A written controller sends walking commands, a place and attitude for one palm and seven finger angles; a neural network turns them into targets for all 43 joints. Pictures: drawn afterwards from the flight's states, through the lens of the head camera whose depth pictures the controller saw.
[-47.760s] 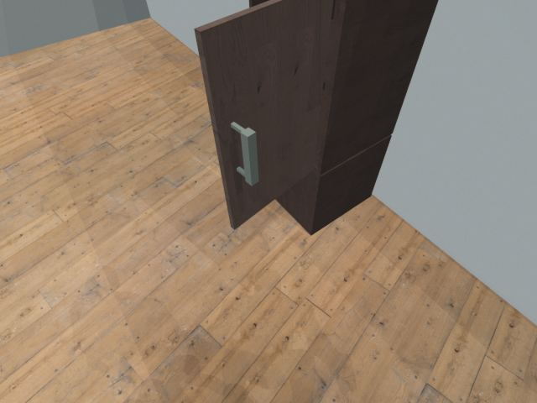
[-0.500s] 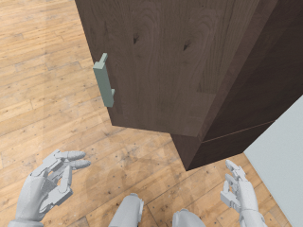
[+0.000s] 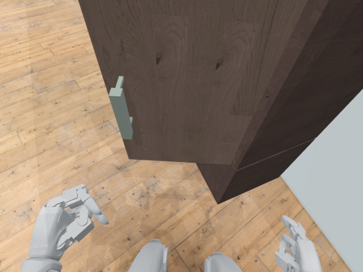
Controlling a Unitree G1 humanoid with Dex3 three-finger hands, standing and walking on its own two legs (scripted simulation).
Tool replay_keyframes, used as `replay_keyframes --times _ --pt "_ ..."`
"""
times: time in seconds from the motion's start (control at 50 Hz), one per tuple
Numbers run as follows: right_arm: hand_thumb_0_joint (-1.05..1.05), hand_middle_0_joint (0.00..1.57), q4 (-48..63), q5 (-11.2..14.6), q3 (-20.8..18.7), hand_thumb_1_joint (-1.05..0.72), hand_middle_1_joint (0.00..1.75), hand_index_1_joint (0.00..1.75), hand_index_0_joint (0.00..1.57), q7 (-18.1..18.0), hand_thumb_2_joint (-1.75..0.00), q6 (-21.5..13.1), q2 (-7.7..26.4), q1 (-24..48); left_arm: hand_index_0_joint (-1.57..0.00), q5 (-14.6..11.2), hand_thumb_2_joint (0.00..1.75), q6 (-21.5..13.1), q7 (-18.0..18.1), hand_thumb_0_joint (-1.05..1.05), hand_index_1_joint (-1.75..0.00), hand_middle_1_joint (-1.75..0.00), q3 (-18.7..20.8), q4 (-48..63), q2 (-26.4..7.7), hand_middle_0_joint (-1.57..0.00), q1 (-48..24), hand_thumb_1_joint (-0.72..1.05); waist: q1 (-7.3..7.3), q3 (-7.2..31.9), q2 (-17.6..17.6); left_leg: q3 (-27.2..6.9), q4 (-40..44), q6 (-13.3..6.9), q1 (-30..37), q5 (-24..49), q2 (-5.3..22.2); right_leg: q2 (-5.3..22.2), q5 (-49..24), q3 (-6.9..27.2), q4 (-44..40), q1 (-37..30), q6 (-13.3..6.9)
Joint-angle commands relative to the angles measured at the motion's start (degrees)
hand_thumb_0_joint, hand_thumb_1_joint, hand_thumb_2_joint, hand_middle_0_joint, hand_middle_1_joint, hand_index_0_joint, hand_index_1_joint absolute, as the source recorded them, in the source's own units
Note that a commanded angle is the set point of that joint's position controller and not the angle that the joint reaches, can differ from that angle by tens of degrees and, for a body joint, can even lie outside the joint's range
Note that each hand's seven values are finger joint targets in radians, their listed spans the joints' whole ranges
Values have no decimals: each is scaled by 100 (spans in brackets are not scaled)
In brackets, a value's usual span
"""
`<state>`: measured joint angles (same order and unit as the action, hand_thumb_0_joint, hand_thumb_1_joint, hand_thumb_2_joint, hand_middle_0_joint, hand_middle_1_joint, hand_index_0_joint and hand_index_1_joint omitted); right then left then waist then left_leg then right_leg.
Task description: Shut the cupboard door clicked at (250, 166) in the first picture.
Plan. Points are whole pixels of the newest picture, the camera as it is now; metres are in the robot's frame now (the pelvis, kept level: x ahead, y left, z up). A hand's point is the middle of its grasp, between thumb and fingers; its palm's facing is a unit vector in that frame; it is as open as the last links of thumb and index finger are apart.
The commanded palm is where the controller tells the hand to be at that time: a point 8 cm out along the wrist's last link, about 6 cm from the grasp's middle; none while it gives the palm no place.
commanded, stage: raise the hand and make a fist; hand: left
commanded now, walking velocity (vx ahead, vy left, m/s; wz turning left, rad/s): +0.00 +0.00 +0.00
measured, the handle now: (124, 109) +0.46 +0.18 +0.06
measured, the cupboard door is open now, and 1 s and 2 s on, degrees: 64 64 64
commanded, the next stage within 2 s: bring the fist close to the handle in 0.80 s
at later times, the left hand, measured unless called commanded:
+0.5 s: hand (88, 205) +0.23 +0.19 +0.07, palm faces +0.01 -1.00 -0.03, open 3.1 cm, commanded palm +0.21 +0.25 +0.07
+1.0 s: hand (101, 204) +0.23 +0.17 +0.07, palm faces +0.01 -1.00 -0.04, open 3.1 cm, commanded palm +0.22 +0.22 +0.07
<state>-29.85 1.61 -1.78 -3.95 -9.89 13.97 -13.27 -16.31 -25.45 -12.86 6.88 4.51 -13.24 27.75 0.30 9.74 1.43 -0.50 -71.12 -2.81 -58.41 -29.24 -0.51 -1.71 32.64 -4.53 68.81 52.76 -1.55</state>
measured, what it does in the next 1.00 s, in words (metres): stands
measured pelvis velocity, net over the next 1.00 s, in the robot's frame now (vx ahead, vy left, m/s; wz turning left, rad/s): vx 0.01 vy -0.01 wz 0.01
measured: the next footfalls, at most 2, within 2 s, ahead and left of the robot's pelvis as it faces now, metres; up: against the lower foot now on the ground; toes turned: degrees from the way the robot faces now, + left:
none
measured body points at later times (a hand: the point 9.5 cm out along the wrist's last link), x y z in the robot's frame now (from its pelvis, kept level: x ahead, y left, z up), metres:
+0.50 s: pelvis +0.01 +0.00 +0.01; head +0.06 +0.02 +0.46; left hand +0.22 +0.25 +0.07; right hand +0.19 -0.23 -0.06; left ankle +0.05 +0.09 -0.63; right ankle +0.01 -0.11 -0.63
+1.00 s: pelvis +0.01 -0.01 +0.01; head +0.06 -0.01 +0.46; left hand +0.23 +0.22 +0.07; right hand +0.19 -0.25 -0.06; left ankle +0.05 +0.09 -0.63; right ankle +0.01 -0.11 -0.63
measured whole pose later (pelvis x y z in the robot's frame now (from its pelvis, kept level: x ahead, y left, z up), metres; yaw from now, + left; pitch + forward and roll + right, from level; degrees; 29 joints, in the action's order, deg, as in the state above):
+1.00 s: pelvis +0.01 -0.01 +0.01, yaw +1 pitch +15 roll -3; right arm -28.2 1.8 0.9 -2.8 -7.2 13.6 -14.0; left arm -15.4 -23.0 -12.0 6.3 -0.2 -13.8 21.0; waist 0.3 10.3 2.4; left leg -1.4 -68.1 -1.7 -54.8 -28.7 -0.3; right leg -2.2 32.3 -5.1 65.9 49.2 -2.5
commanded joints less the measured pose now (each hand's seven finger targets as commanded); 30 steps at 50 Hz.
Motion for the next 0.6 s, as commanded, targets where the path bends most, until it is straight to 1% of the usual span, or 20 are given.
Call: replay_keyframes --times 0.0,0.02,0.04,0.08,0.1,0.12,0.16,0.2,0.22,0.28,0.32,0.34,0.38,0.4,0.42,0.48,0.5,0.52,0.54,0.58 --pt "0 20 1046 23 -156 -90 30 30 20 18 -90 -221 718 270 -123 11 90 -253 141 0 -142 -142 295 1219 -543 -123 -130 90 7 951 340 -661 1618 189 1540 462 153 -56 -717 60 -1042 -286 -81" --pt "0 20 1054 16 -138 -90 30 30 20 17 -90 -187 735 251 -124 44 90 -187 160 0 -144 -144 349 1154 -628 -124 -155 90 28 912 363 -689 1630 187 1524 457 159 -80 -732 69 -1037 -304 -103" --pt "0 20 1097 13 -122 -90 30 30 20 32 -90 -173 724 244 -126 60 90 -160 155 0 -146 -146 243 1186 -526 -126 -201 90 1 965 339 -697 1655 198 1591 482 166 -66 -758 32 -1035 -314 -90" --pt "0 20 1130 12 -92 -90 30 30 20 45 -90 -144 741 228 -130 87 90 -93 153 0 -150 -150 208 1136 -529 -130 -306 90 -24 855 392 -748 1736 225 1637 362 181 -72 -716 12 -1078 -291 -89" --pt "0 20 1146 4 -79 -90 30 30 20 55 -90 -145 744 226 -130 78 90 -79 153 0 -150 -150 234 1172 -567 -130 -384 90 -19 918 459 -757 1738 227 1677 374 175 -71 -743 14 -1085 -301 -91" --pt "0 20 1134 -6 -58 -90 30 30 20 47 -90 -121 747 205 -130 79 90 -28 154 0 -150 -150 311 1063 -644 -130 -431 90 -4 840 414 -769 1736 223 1623 378 166 -94 -775 23 -1087 -341 -113" --pt "0 20 1147 -10 -52 -90 30 30 20 61 -90 -119 736 198 -130 44 90 -41 130 0 -150 -150 309 1029 -584 -130 -492 90 -19 925 304 -719 1679 220 1649 516 162 -84 -854 23 -1117 -389 -97" --pt "0 20 1148 -4 -36 -90 30 30 20 78 -90 -128 749 190 -130 41 90 -72 103 0 -150 -150 286 1098 -601 -130 -630 90 -39 939 401 -731 1684 244 1723 578 170 -84 -888 17 -1114 -376 -104" --pt "0 20 1130 -22 -28 -90 30 30 20 74 -90 -123 762 175 -130 46 90 -74 91 0 -150 -150 364 1103 -723 -130 -741 90 -1 1004 426 -722 1644 235 1692 690 148 -92 -967 54 -1093 -472 -129" --pt "0 20 1131 0 -25 -90 30 30 20 92 -90 -137 754 168 -130 31 90 -76 47 0 -150 -150 264 1105 -628 -130 -794 90 -37 1034 482 -705 1664 247 1823 774 161 -80 -1016 49 -1144 -457 -112" --pt "0 20 1104 -1 -25 -90 30 30 20 81 -90 -125 777 155 -130 35 90 -15 47 0 -150 -150 398 963 -763 -130 -820 90 2 1055 370 -700 1647 236 1752 860 147 -95 -1080 68 -1149 -557 -124" --pt "0 20 1122 13 -20 -90 30 30 20 89 -90 -120 764 141 -130 26 90 -6 39 0 -150 -150 330 994 -676 -130 -846 90 -11 1059 423 -679 1663 240 1806 896 153 -82 -1089 56 -1163 -540 -115" --pt "0 20 1103 25 -27 -90 30 30 20 82 -90 -119 770 143 -130 2 90 27 31 0 -150 -150 337 917 -670 -130 -905 90 -30 1045 296 -649 1674 226 1768 831 148 -78 -1062 70 -1220 -603 -98" --pt "0 20 1092 28 -30 -90 30 30 20 83 -90 -124 770 139 -130 -12 90 33 32 0 -150 -150 347 906 -652 -130 -862 90 -5 1076 314 -648 1692 238 1782 905 141 -76 -1099 62 -1214 -645 -102" --pt "0 20 1091 27 -34 -90 30 30 20 79 -90 -117 782 140 -130 0 90 66 26 0 -150 -150 417 817 -747 -130 -816 90 30 1019 325 -625 1669 225 1721 932 128 -81 -1131 96 -1233 -695 -119" --pt "0 20 1092 40 -42 -90 30 30 20 91 -90 -107 755 125 -130 -44 90 51 15 0 -150 -150 378 777 -633 -130 -740 90 24 1088 181 -528 1617 202 1680 1080 110 -65 -1228 103 -1253 -792 -92" --pt "0 20 1091 42 -48 -90 30 30 20 89 -90 -101 753 136 -130 -57 90 46 18 0 -150 -150 384 714 -635 -130 -735 90 12 1015 131 -487 1591 190 1601 1022 98 -57 -1194 131 -1290 -805 -81" --pt "0 20 1080 33 -49 -90 30 30 20 84 -90 -93 763 136 -130 -73 90 40 23 0 -150 -150 486 649 -740 -130 -747 90 61 984 58 -471 1545 178 1463 1059 74 -64 -1222 186 -1292 -912 -105" --pt "0 20 1087 33 -51 -90 30 30 20 94 -90 -98 758 148 -130 -57 90 -14 14 0 -150 -150 388 758 -648 -130 -802 90 21 1069 146 -429 1510 172 1514 1107 76 -41 -1254 189 -1273 -882 -90" --pt "0 20 1072 38 -67 -90 30 30 20 95 -90 -104 751 143 -130 -66 90 -103 42 0 -150 -150 407 785 -663 -130 -822 90 18 1090 97 -396 1456 162 1490 1136 72 -34 -1286 225 -1265 -881 -80"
